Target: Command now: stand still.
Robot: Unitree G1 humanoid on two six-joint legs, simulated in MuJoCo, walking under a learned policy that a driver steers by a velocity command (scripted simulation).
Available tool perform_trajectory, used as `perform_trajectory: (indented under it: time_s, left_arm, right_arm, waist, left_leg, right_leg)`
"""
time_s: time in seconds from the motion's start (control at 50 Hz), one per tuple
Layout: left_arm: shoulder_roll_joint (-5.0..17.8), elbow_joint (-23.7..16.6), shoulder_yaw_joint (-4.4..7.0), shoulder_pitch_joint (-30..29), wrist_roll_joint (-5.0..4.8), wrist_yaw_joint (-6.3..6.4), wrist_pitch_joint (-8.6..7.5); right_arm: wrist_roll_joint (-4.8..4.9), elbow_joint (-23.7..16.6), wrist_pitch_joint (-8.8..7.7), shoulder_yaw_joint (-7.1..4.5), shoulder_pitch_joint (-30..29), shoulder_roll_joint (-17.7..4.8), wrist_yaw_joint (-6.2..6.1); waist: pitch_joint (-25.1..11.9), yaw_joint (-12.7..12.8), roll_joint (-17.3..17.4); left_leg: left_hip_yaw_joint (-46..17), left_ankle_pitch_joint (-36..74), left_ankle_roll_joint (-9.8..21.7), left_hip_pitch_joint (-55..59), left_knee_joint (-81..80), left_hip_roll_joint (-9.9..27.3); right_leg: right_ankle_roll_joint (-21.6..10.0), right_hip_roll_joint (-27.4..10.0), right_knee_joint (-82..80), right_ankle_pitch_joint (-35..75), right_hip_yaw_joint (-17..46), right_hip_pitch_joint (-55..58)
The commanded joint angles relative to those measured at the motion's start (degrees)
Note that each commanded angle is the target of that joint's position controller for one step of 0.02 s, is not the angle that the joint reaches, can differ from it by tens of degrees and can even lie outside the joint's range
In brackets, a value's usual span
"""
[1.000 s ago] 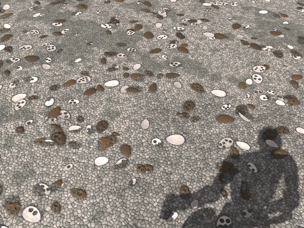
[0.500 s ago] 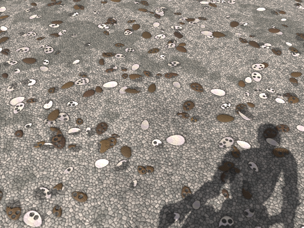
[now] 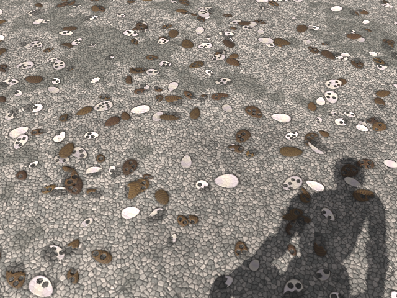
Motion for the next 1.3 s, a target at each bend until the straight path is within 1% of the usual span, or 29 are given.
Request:
perform_trajectory:
  time_s: [0.02, 0.4, 0.9, 0.92, 0.94, 0.96, 0.98, 1.0, 1.02, 1.04, 1.06, 1.08, 1.1, 1.12, 1.14, 1.16, 1.18, 1.2, 1.22, 1.24, 1.26, 1.28, 1.3]
  left_arm:
    - [5.7, -1.1, 0.72, 1.8, -0.01, 0.18, -0.34]
    - [4.5, -0.8, 0.17, 4.1, -0.13, 0.24, -0.42]
    - [3.5, -1.1, -0.03, 6.0, -0.25, 0.29, -0.54]
    - [2.7, -0.6, -0.23, 7.0, -0.19, 0.30, -0.49]
    - [2.7, -0.5, -0.17, 7.1, -0.38, 0.37, -0.43]
    - [3.2, -0.5, 0.08, 7.1, -0.66, 0.42, -0.53]
    - [3.3, -1.1, 0.17, 6.2, -0.66, 0.33, -0.96]
    - [2.6, -2.2, 0.05, 4.5, -0.69, 0.02, -1.81]
    - [1.2, -3.1, -0.25, 3.1, -0.89, -0.51, -2.95]
    - [0.7, -3.9, -0.40, 2.0, -1.00, -1.06, -4.09]
    - [0.7, -4.4, -0.38, 2.2, -1.37, -1.64, -5.11]
    - [0.7, -4.4, -0.35, 3.5, -1.80, -2.11, -5.95]
    - [0.8, -3.2, -0.07, 7.4, -2.13, -2.41, -6.55]
    - [1.4, -1.0, 0.51, 12.6, -1.99, -2.53, -6.76]
    - [4.2, 1.0, 1.72, 19.4, -1.53, -2.62, -6.86]
    - [11.9, 2.0, 3.79, 28.0, -1.73, -2.97, -7.11]
    - [11.3, 1.7, 3.07, 29.1, -0.56, -3.47, -7.90]
    - [7.6, -0.2, 1.86, 22.2, -0.40, -3.38, -8.48]
    - [5.6, -2.0, 1.21, 17.5, -0.51, -3.55, -8.62]
    - [5.1, -3.0, 0.85, 15.0, -0.56, -3.77, -8.40]
    - [3.6, -3.3, 0.27, 14.6, -0.47, -3.80, -8.01]
    - [2.4, -2.9, -0.17, 16.1, -0.26, -3.64, -7.48]
    - [2.5, -2.5, -0.29, 18.0, -0.10, -3.33, -7.10]
  right_arm:
    - [0.03, -0.6, -0.29, -0.84, 4.1, -5.4, -0.17]
    - [0.18, 0.8, -0.27, -0.55, 6.9, -4.1, -0.33]
    - [0.30, 1.2, -0.37, -0.51, 9.4, -2.8, -0.48]
    - [0.28, 1.8, -0.30, -0.39, 10.5, -2.2, -0.55]
    - [0.57, 1.9, -0.13, -0.65, 10.8, -2.8, -0.72]
    - [0.89, 1.3, 0.01, -1.18, 10.2, -4.5, -0.97]
    - [1.17, 0.6, -0.03, -1.56, 10.2, -5.7, -1.13]
    - [1.51, 0.4, -0.38, -1.97, 11.4, -6.8, -1.15]
    - [1.87, 0.3, -0.92, -2.67, 12.6, -8.8, -1.05]
    - [2.11, -0.1, -1.40, -3.36, 11.9, -10.3, -0.94]
    - [1.99, -0.9, -1.82, -3.42, 10.2, -10.1, -0.82]
    - [2.01, -1.8, -2.13, -3.26, 7.8, -9.2, -0.57]
    - [2.31, -2.6, -2.11, -3.05, 5.3, -8.4, -0.28]
    - [2.45, -3.3, -2.06, -2.96, 4.0, -8.0, -0.04]
    - [2.16, -4.3, -2.51, -2.62, 2.2, -7.0, 0.14]
    - [1.86, -6.3, -3.51, -1.66, 2.0, -3.1, 0.04]
    - [2.52, -7.3, -4.77, -1.43, 1.9, -2.4, 0.14]
    - [3.23, -7.7, -5.49, -1.82, 1.3, -4.2, 0.65]
    - [3.12, -7.4, -5.96, -1.89, 0.9, -4.4, 1.21]
    - [2.51, -7.3, -6.32, -2.39, 0.4, -5.1, 1.39]
    - [1.96, -7.5, -6.33, -3.30, -1.0, -6.9, 1.56]
    - [1.82, -7.6, -6.09, -3.74, -1.6, -7.2, 1.93]
    - [1.82, -7.6, -5.74, -3.69, -2.2, -6.0, 2.30]
  waist:
    - [1.2, 0.0, 0.5]
    - [1.7, -0.2, 0.4]
    - [2.2, -0.3, 0.5]
    - [0.9, -0.3, 0.8]
    - [1.8, -0.4, 1.6]
    - [3.4, -0.6, 3.2]
    - [5.8, -1.1, 4.5]
    - [7.7, -2.1, 6.4]
    - [8.8, -2.8, 9.9]
    - [10.4, -2.9, 11.6]
    - [11.5, -1.9, 11.4]
    - [12.0, -0.3, 10.9]
    - [11.1, 2.1, 9.7]
    - [9.3, 4.0, 7.4]
    - [6.2, 6.2, 0.8]
    - [1.7, 8.4, -15.4]
    - [0.2, 7.2, -16.2]
    - [4.6, 3.8, -8.1]
    - [5.6, 2.3, -5.0]
    - [5.7, 1.3, -3.1]
    - [5.5, 1.1, -3.1]
    - [4.6, 1.2, -4.0]
    - [4.0, 1.4, -4.4]
  left_leg:
    - [-0.9, 6.7, 0.5, -7.7, -6.7, 1.5]
    - [-0.2, 6.4, 0.3, -8.1, -6.3, 1.3]
    - [0.2, 6.3, 0.1, -8.4, -5.9, 1.3]
    - [0.6, 0.6, 0.3, -8.0, -6.5, 0.9]
    - [0.3, -7.9, 1.1, -8.9, -7.1, 0.7]
    - [-1.4, -17.4, 2.7, -10.1, -7.8, 1.4]
    - [-4.6, -25.0, 4.6, -11.5, -9.6, 3.5]
    - [-9.5, -29.5, 6.8, -11.2, -12.2, 7.0]
    - [-16.2, -31.6, 9.5, -9.7, -15.7, 11.9]
    - [-22.1, -30.8, 12.1, -10.3, -17.9, 16.6]
    - [-24.1, -28.2, 13.3, -10.8, -18.4, 18.6]
    - [-22.2, -24.3, 12.5, -11.0, -17.1, 17.9]
    - [-17.6, -20.6, 10.3, -12.9, -14.3, 15.2]
    - [-12.5, -15.5, 8.3, -15.7, -9.4, 11.1]
    - [-6.2, -4.8, 5.9, -19.9, 3.0, 6.4]
    - [3.4, -4.2, 2.2, -29.4, 23.7, -1.2]
    - [-2.0, -11.9, 2.6, -35.6, 38.2, -1.7]
    - [-4.8, -8.4, 4.1, -39.2, 45.2, 2.2]
    - [-4.6, -2.8, 5.3, -39.4, 46.0, 4.5]
    - [-3.6, 1.8, 5.7, -39.1, 43.0, 6.4]
    - [-2.4, 4.8, 5.5, -37.8, 39.8, 7.6]
    - [-1.0, 6.5, 5.0, -36.1, 37.5, 8.0]
    - [0.3, 7.6, 4.2, -35.8, 35.9, 7.9]
  right_leg:
    - [-1.7, 0.1, -2.8, 6.8, -0.9, 4.9]
    - [-2.0, 0.4, -2.5, 6.6, -0.9, 4.2]
    - [-2.2, 0.6, -2.0, 6.7, -1.0, 3.8]
    - [-2.3, 1.4, -1.9, 1.3, -1.8, 4.5]
    - [-2.4, 2.9, -0.6, -6.8, -3.2, 3.3]
    - [-2.9, 4.4, 1.8, -16.2, -4.9, 0.5]
    - [-3.4, 4.8, 3.8, -21.2, -5.3, -3.3]
    - [-3.7, 4.7, 7.1, -20.7, -5.7, -7.0]
    - [-3.6, 4.6, 12.6, -15.8, -7.1, -10.1]
    - [-4.2, 2.3, 17.2, -12.3, -6.1, -11.7]
    - [-5.3, 0.6, 18.0, -12.3, -5.1, -12.6]
    - [-6.4, -0.1, 13.9, -13.6, -5.1, -10.8]
    - [-7.2, 0.6, 5.8, -12.4, -6.1, -3.6]
    - [-6.8, 2.6, 0.3, -9.1, -7.0, 5.5]
    - [-7.5, -1.0, -3.8, -7.3, 0.9, 14.3]
    - [-13.7, -13.0, -13.9, -14.8, 22.7, 23.2]
    - [-18.9, -21.3, -20.3, -19.3, 41.3, 23.0]
    - [-18.2, -21.7, -19.5, -18.1, 37.1, 19.6]
    - [-16.5, -18.6, -19.4, -15.3, 28.6, 17.4]
    - [-14.7, -16.0, -20.0, -10.3, 21.8, 16.6]
    - [-13.0, -13.5, -20.4, -3.2, 15.8, 16.4]
    - [-11.9, -11.4, -20.5, 2.2, 11.2, 16.5]
    - [-11.8, -10.4, -20.3, 7.0, 8.5, 17.0]
Next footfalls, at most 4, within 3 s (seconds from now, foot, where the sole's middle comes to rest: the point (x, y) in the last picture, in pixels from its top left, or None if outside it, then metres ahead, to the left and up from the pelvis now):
1.60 left None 0.45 0.11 -0.77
2.20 right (243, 232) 0.76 -0.13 -0.77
2.68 left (215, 163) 1.08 -0.03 -0.77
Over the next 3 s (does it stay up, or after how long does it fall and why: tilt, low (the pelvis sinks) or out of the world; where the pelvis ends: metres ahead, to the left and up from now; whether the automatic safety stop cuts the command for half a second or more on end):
stays up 1.03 -0.12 0.01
